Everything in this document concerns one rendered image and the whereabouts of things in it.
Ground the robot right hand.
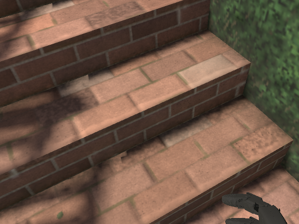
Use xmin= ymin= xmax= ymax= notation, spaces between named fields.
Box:
xmin=221 ymin=192 xmax=288 ymax=224

